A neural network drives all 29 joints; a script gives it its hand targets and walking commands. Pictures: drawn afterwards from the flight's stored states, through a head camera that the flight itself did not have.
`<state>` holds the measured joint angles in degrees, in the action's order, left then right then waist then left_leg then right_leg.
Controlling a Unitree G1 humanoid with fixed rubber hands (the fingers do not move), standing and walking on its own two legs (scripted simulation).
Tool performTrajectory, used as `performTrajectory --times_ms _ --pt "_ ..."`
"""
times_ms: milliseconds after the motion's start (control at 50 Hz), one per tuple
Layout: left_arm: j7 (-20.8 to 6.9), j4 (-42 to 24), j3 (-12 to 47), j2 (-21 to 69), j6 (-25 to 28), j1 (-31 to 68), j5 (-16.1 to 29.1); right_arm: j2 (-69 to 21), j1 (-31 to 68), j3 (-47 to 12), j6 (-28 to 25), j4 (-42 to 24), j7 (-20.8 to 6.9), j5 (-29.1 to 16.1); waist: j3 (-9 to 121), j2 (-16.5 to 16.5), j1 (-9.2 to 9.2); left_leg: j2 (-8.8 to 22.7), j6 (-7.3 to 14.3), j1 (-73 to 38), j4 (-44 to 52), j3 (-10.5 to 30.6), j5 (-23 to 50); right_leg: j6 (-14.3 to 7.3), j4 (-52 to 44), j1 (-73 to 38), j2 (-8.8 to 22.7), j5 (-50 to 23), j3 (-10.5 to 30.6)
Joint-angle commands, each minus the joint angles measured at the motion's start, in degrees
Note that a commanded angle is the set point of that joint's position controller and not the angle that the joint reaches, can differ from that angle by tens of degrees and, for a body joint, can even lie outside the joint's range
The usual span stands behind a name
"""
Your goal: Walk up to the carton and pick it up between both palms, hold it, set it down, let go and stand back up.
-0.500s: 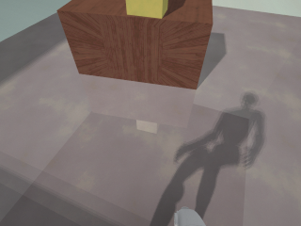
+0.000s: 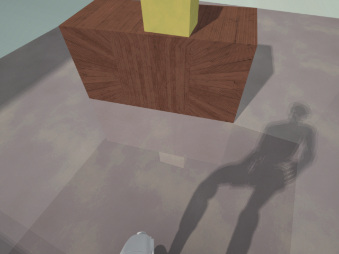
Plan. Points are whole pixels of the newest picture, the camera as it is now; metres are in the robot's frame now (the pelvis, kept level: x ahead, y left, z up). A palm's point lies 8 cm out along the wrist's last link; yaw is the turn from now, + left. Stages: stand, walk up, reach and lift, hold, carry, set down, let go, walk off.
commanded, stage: walk up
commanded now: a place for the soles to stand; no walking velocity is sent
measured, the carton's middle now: (170, 4) +1.41 +0.05 +0.02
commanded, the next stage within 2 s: none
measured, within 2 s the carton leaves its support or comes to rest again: neither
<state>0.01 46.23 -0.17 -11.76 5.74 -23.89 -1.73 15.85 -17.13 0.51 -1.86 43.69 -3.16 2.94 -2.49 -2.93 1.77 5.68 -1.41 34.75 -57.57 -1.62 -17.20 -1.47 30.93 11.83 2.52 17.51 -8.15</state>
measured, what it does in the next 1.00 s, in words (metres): walks ahead: left foot, then right foot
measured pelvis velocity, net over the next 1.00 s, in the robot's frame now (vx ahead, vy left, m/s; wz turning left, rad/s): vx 0.49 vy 0.04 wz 0.04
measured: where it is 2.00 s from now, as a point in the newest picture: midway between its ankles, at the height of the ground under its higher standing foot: (170, 159)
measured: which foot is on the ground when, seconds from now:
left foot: up 0.00-0.16, down 0.18-0.60, up 0.62-0.98, down 1.00-1.00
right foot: down 0.00-0.18, up 0.20-0.58, down 0.60-1.00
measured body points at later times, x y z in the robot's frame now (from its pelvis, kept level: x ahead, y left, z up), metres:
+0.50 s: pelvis +0.26 +0.03 +0.00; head +0.26 +0.03 +0.45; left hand +0.38 +0.27 -0.11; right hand +0.24 -0.23 -0.13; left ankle +0.23 +0.15 -0.73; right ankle +0.38 -0.11 -0.70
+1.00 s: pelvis +0.49 +0.04 -0.01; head +0.50 +0.05 +0.44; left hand +0.44 +0.30 -0.15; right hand +0.64 -0.19 -0.12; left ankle +0.60 +0.16 -0.73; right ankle +0.42 -0.10 -0.73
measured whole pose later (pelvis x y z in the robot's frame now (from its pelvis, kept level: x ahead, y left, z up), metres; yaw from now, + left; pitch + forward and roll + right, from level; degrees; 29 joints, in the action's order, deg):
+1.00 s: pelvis +0.49 +0.04 -0.01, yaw +2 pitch -3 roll -1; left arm -0.6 49.5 -0.7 -14.7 3.4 -28.6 -2.8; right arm 14.0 -13.7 1.3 -3.4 41.2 -2.8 3.4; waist -2.9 -0.6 3.9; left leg 3.2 1.5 24.3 -35.9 -3.4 -11.7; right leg 0.6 35.6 6.5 5.1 25.9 -7.3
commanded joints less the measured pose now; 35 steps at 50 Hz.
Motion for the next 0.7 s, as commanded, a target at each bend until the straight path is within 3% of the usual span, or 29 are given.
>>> performTrajectory --times_ms 0,40,80,120,140,160,180,200,220,240,300,360,420,500,540,560,580,600,620,660,680 --pt "0.0 -2.1 -2.9 -10.2 1.3 -0.2 -0.3 0.9 -0.2 0.7 -1.0 -3.6 -0.9 0.0 -4.2 9.3 -1.43 1.4 0.7 -1.8 9.9 0.9 8.8 -10.3 -19.0 5.3 13.4 4.7 12.1" --pt "-0.2 -1.5 -3.1 -11.1 1.0 -0.5 -0.5 0.3 2.2 1.0 -1.4 -4.0 -1.0 0.1 -4.7 9.0 -1.16 -0.5 2.1 -7.3 14.7 -1.2 12.7 -9.7 -18.1 6.5 13.0 4.7 9.0" --pt "-0.4 -0.7 -3.2 -12.1 0.3 -1.5 -1.1 0.4 2.8 1.5 -1.9 -4.2 -0.6 0.2 -5.6 8.6 -1.34 -1.9 3.0 -11.6 18.1 -2.7 11.6 -9.7 -15.9 5.3 14.2 2.0 8.3" --pt "-0.5 -0.2 -2.7 -12.2 -1.0 -2.0 -1.7 1.5 -2.4 2.6 -2.4 -3.0 0.2 0.6 -4.8 5.7 -3.77 -4.3 3.6 -21.6 22.0 -4.6 8.7 -8.2 -7.0 6.6 12.8 -1.0 5.9" --pt "-0.6 -0.1 -1.6 -10.3 -1.7 -3.6 -2.1 3.4 -9.1 3.9 -2.6 -1.7 0.9 0.7 -0.9 1.4 -6.47 -5.7 4.6 -30.5 22.8 -3.9 5.5 -6.4 6.1 8.4 9.2 -5.6 2.9" --pt "-0.9 -1.1 0.2 -6.3 -2.2 -6.0 -2.3 7.1 -16.2 5.3 -2.6 -1.4 1.8 1.4 6.5 -8.0 -8.91 5.7 6.3 -38.4 25.8 12.2 -4.3 -3.2 26.9 14.2 4.3 0.6 -0.8" --pt "-1.3 -4.6 0.1 -6.9 -2.7 -8.7 -0.3 13.2 -17.5 6.1 -2.4 -4.6 2.9 -0.4 11.2 -11.8 -8.28 18.1 10.9 -43.2 38.9 42.0 -16.3 0.2 41.0 25.8 -2.9 15.9 5.0" --pt "-1.2 -6.1 -0.5 -8.9 -3.1 -4.2 0.3 13.4 -14.9 6.4 -1.4 -5.0 4.0 -2.7 8.0 -5.6 -8.72 19.5 13.7 -40.8 44.4 44.9 -22.0 0.6 45.8 30.3 -0.2 12.6 11.1" --pt "-1.2 -6.6 -0.6 -9.4 -2.9 -1.4 0.2 11.5 -11.1 5.5 -1.1 -4.8 4.4 -3.2 2.7 -5.6 -7.64 19.2 15.6 -36.8 43.4 38.3 -21.2 0.8 48.5 33.3 1.5 9.9 11.1" --pt "-1.2 -7.0 -0.8 -9.8 -2.7 0.3 -0.3 9.3 -9.1 4.6 -1.4 -4.7 4.3 -2.9 0.8 -4.0 -6.82 17.6 15.9 -32.4 43.4 31.7 -18.0 0.9 46.0 33.1 2.9 8.4 11.0" --pt "-1.8 -4.9 -1.2 -8.4 -3.1 -3.3 -1.3 5.6 -6.5 2.8 -3.6 -3.2 3.4 -1.5 -0.2 -3.2 -2.92 14.2 15.1 -22.8 44.7 20.5 -9.7 2.4 36.1 24.8 4.9 7.4 11.3" --pt "-2.7 -5.3 -1.0 -6.0 -3.3 -0.7 -1.3 5.3 -6.9 2.6 -4.4 -0.8 3.3 -1.3 -2.1 -2.4 -2.44 12.9 15.6 -20.1 45.8 13.6 -6.7 3.0 26.9 24.2 5.3 1.9 10.1" --pt "-3.4 -6.2 -1.0 -5.2 -2.9 3.7 -1.3 6.0 -6.6 2.7 -4.4 0.4 2.9 -0.9 -3.3 -3.4 -2.47 10.2 14.1 -17.7 45.8 7.4 -8.3 2.3 16.3 19.8 4.2 -5.3 7.6" --pt "-3.2 -7.2 -1.7 -4.9 -2.2 7.5 -1.3 8.1 -7.1 2.9 -3.5 1.7 2.3 -0.5 -4.6 -2.2 -2.57 10.2 12.9 -15.5 43.0 4.1 -10.9 0.1 7.9 10.4 1.0 -10.7 4.6" --pt "-2.3 -6.6 -2.5 -5.8 -1.5 3.6 -1.6 7.8 -7.5 2.1 -2.5 2.3 2.1 0.0 -4.5 0.7 -0.39 8.8 11.4 -12.8 35.6 1.9 -9.6 -0.6 4.7 1.0 -1.2 -7.7 3.2" --pt "-1.6 -5.7 -3.4 -7.1 -1.2 -1.5 -1.5 6.3 -8.4 1.1 -1.9 2.5 2.0 0.4 -2.5 3.4 1.91 6.3 9.8 -10.8 26.3 -0.6 -5.9 -1.2 3.5 -5.6 -2.1 -4.5 4.1" --pt "-0.7 -5.3 -4.9 -10.5 -1.1 -8.5 -2.0 2.0 -10.2 -0.8 -1.5 1.7 1.8 0.5 2.8 13.1 4.77 0.9 6.5 -6.8 6.5 -5.8 -5.0 -2.8 -1.3 -12.7 7.3 3.8 18.0" --pt "0.3 -7.7 -5.8 -16.7 -1.3 -10.6 -1.1 2.2 -13.9 -0.9 -1.0 -0.9 1.4 -0.5 6.8 18.2 4.11 -6.1 2.9 3.3 -9.6 -3.6 -17.3 -7.1 -13.2 -16.4 21.1 17.9 47.2" --pt "1.2 -7.7 -6.0 -16.9 -2.2 -10.0 1.2 5.5 -10.3 0.2 -0.2 -2.5 1.6 -0.5 4.4 10.9 4.41 -3.5 2.2 6.8 -14.8 3.2 -15.2 -10.2 -18.2 -14.1 22.9 22.0 52.1" --pt "1.3 -7.6 -4.5 -13.6 -2.2 -4.5 1.7 6.2 -5.4 0.5 -0.3 -3.4 1.7 -0.3 -1.7 10.2 3.40 -0.6 1.5 10.5 -16.5 3.8 -10.6 -12.6 -17.1 -8.2 21.1 17.3 40.5" --pt "1.1 -7.6 -3.8 -12.0 -1.7 -2.7 1.2 6.5 -6.0 0.8 -0.4 -2.9 1.8 0.0 -1.6 10.4 2.13 0.4 1.1 8.2 -13.2 4.2 -9.6 -12.1 -17.4 -5.6 19.6 14.8 35.7"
